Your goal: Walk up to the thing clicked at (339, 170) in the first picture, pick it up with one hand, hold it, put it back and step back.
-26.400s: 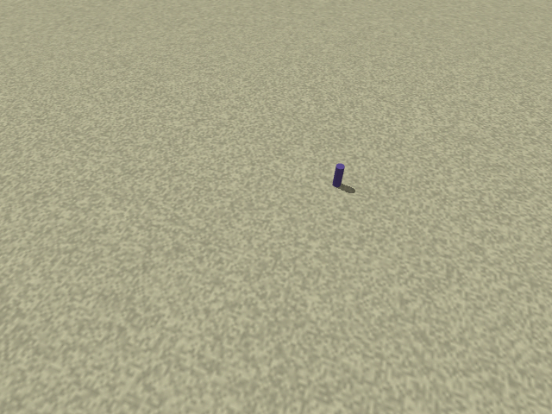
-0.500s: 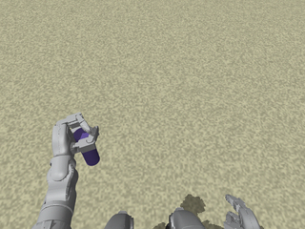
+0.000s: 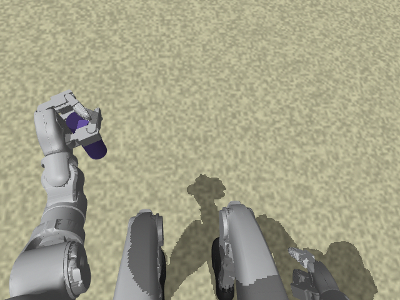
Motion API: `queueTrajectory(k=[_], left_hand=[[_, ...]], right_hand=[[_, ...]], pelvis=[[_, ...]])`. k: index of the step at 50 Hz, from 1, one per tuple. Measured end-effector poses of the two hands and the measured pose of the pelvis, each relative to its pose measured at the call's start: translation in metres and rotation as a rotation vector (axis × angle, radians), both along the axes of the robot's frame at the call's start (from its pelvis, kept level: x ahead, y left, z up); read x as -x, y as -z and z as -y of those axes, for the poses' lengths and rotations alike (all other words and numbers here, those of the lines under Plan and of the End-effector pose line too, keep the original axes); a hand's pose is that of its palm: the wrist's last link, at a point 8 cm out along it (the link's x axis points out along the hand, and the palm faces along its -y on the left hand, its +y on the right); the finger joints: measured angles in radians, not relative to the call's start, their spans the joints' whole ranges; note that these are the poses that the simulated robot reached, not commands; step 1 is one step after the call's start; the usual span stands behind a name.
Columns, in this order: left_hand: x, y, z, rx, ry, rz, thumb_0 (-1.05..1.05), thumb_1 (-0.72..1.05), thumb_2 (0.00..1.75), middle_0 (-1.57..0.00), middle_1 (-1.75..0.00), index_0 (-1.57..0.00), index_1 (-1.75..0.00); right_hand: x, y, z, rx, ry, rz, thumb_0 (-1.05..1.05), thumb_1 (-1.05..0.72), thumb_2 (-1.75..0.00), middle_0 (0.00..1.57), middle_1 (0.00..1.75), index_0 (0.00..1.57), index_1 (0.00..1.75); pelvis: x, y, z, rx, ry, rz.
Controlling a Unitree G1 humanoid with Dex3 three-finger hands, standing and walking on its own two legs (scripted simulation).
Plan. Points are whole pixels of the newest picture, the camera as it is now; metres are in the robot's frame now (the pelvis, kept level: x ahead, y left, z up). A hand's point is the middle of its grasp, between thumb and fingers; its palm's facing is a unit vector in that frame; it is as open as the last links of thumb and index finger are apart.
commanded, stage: crouch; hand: left
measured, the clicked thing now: (88, 137) +0.44 +0.22 -0.08
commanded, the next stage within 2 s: lower in 1.14 s
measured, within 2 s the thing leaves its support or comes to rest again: neither
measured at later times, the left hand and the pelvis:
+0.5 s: hand (103, 136) +0.49 +0.22 -0.20, palm faces +0.27 -0.96 -0.02, open 4.0 cm; pelvis -0.04 +0.00 -0.16, yaw -4 degrees
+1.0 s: hand (111, 141) +0.51 +0.23 -0.29, palm faces +0.25 -0.97 -0.03, open 3.9 cm; pelvis -0.05 +0.01 -0.21, yaw -8 degrees
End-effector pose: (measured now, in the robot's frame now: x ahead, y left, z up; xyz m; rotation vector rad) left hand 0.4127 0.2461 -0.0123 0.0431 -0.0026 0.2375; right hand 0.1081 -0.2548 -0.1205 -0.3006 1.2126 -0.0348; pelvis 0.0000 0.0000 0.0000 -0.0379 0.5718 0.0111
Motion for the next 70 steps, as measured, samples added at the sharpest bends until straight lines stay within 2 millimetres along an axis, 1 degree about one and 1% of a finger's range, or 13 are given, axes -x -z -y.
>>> queueTrajectory(k=[7,11,15,20,26,31,35,38,49,58,67,70], left_hand=[[-0.007,0.062,-0.009,0.009,-0.031,-0.009,0.07,0.20,1.07,-1.02,-1.21,-1.31,-1.38],[-0.008,0.102,-0.012,0.009,-0.026,-0.034,0.07,0.20,1.08,-1.02,-1.21,-1.31,-1.38],[-0.012,0.136,-0.015,0.012,-0.032,-0.030,0.07,0.20,1.08,-1.02,-1.20,-1.32,-1.39],[-0.026,0.167,-0.019,0.012,-0.023,-0.015,0.06,0.19,1.09,-1.03,-1.20,-1.33,-1.39],[-0.044,0.194,-0.025,0.027,-0.034,-0.004,0.06,0.19,1.09,-1.03,-1.20,-1.34,-1.40],[-0.049,0.218,-0.025,0.026,-0.006,-0.030,0.06,0.19,1.09,-1.03,-1.20,-1.35,-1.41],[-0.047,0.236,-0.025,0.036,-0.008,-0.040,0.06,0.19,1.09,-1.03,-1.20,-1.37,-1.42],[-0.048,0.246,-0.027,0.043,-0.026,-0.032,0.06,0.19,1.09,-1.03,-1.20,-1.38,-1.42],[-0.060,0.269,-0.028,0.023,-0.015,-0.028,0.06,0.19,1.09,-1.03,-1.20,-1.40,-1.43],[-0.064,0.291,-0.026,0.039,-0.012,-0.040,0.06,0.19,1.09,-1.03,-1.20,-1.43,-1.45],[-0.070,0.304,-0.029,0.034,-0.019,-0.031,0.06,0.19,1.10,-1.03,-1.19,-1.45,-1.46],[-0.070,0.312,-0.029,0.047,-0.030,-0.048,0.06,0.18,1.10,-1.04,-1.19,-1.44,-1.47]], right_hand=[[0.033,0.051,0.007,0.022,-0.009,-0.078,0.00,-0.90,-0.90,0.21,0.30,0.20,0.30],[0.055,0.076,0.015,0.052,-0.008,-0.116,0.00,-0.91,-0.90,0.21,0.30,0.20,0.30],[0.078,0.098,0.020,0.081,-0.003,-0.163,0.00,-0.91,-0.90,0.20,0.30,0.20,0.30],[0.103,0.117,0.021,0.114,0.003,-0.226,0.00,-0.91,-0.90,0.20,0.30,0.20,0.30],[0.125,0.132,0.014,0.133,0.000,-0.286,0.00,-0.90,-0.90,0.20,0.30,0.20,0.30],[0.132,0.140,0.007,0.137,-0.016,-0.313,0.00,-0.90,-0.90,0.21,0.30,0.20,0.30],[0.134,0.146,0.004,0.142,-0.037,-0.327,0.00,-0.90,-0.90,0.21,0.30,0.20,0.30],[0.134,0.148,0.004,0.152,-0.055,-0.336,0.00,-0.90,-0.90,0.21,0.30,0.20,0.30],[0.136,0.150,0.010,0.200,-0.112,-0.365,0.00,-0.89,-0.90,0.21,0.30,0.20,0.30],[0.138,0.145,0.011,0.228,-0.142,-0.394,0.00,-0.89,-0.90,0.21,0.30,0.20,0.30],[0.137,0.143,0.011,0.252,-0.176,-0.421,0.00,-0.90,-0.90,0.21,0.30,0.20,0.30],[0.135,0.142,0.010,0.258,-0.190,-0.422,0.00,-0.90,-0.90,0.21,0.30,0.20,0.30]], pelvis=[[0.019,0.054,0.004,0.005,0.004,-0.022],[0.029,0.084,0.004,0.013,0.007,-0.020],[0.038,0.112,0.004,0.021,0.013,-0.004],[0.044,0.141,0.001,0.040,0.022,0.016],[0.045,0.164,-0.005,0.071,0.031,0.031],[0.045,0.178,-0.009,0.092,0.037,0.047],[0.046,0.187,-0.011,0.108,0.043,0.063],[0.047,0.193,-0.012,0.116,0.047,0.077],[0.048,0.207,-0.012,0.147,0.063,0.115],[0.048,0.211,-0.014,0.165,0.074,0.133],[0.047,0.215,-0.015,0.182,0.078,0.143],[0.046,0.216,-0.016,0.190,0.082,0.148]])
